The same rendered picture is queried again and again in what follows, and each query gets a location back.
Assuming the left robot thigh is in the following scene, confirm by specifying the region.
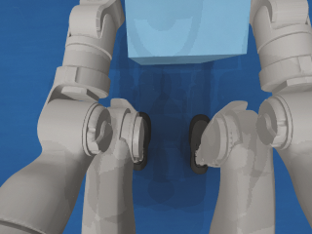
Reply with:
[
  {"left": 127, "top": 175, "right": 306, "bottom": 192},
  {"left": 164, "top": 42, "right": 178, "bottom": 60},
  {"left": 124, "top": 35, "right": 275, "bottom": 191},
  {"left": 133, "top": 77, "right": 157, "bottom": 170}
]
[{"left": 81, "top": 106, "right": 144, "bottom": 234}]

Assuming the robot thigh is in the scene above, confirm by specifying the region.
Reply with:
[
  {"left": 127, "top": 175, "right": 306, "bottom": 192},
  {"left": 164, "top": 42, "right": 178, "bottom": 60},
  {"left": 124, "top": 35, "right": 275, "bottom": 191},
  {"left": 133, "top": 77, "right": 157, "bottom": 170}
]
[
  {"left": 208, "top": 109, "right": 276, "bottom": 234},
  {"left": 81, "top": 106, "right": 144, "bottom": 234}
]

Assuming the robot left forearm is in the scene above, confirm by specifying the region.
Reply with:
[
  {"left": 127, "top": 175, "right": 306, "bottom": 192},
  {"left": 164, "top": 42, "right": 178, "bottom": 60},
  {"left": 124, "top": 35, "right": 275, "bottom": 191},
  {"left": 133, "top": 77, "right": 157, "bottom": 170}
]
[{"left": 37, "top": 0, "right": 125, "bottom": 139}]

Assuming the carton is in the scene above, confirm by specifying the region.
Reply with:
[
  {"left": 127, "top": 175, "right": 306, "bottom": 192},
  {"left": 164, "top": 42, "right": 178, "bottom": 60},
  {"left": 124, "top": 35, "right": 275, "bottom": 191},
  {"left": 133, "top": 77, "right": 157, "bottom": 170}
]
[{"left": 125, "top": 0, "right": 252, "bottom": 65}]

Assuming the robot left upper arm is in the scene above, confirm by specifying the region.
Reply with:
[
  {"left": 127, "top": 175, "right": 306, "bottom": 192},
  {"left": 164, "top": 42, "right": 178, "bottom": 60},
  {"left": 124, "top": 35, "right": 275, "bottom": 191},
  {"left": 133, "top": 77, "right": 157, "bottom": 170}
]
[{"left": 0, "top": 98, "right": 113, "bottom": 234}]

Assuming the right robot thigh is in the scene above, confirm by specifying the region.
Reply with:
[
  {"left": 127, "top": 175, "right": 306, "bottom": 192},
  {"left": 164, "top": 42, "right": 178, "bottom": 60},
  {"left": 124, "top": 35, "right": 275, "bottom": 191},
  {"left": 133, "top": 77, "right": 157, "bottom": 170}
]
[{"left": 208, "top": 109, "right": 276, "bottom": 234}]

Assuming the robot right forearm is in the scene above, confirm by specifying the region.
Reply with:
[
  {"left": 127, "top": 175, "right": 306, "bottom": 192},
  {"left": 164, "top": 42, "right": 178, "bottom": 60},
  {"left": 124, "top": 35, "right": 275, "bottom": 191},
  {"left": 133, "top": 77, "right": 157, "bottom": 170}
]
[{"left": 249, "top": 0, "right": 312, "bottom": 96}]

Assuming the robot right upper arm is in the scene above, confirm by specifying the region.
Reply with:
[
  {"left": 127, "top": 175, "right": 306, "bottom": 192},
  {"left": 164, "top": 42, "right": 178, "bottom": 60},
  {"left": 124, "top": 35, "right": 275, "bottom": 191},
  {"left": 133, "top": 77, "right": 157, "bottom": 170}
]
[{"left": 255, "top": 91, "right": 312, "bottom": 229}]

